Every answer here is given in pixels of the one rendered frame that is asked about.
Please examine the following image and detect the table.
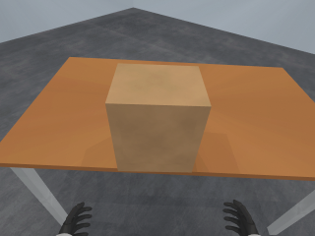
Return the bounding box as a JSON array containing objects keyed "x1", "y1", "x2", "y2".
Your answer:
[{"x1": 0, "y1": 57, "x2": 315, "y2": 235}]

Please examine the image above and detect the carton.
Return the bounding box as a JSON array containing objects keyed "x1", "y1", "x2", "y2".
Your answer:
[{"x1": 105, "y1": 63, "x2": 212, "y2": 173}]

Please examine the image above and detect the right robot hand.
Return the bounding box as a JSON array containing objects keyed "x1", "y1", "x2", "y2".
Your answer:
[{"x1": 222, "y1": 200, "x2": 259, "y2": 236}]

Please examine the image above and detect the left robot hand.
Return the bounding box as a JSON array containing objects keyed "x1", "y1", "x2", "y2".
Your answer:
[{"x1": 58, "y1": 202, "x2": 93, "y2": 236}]

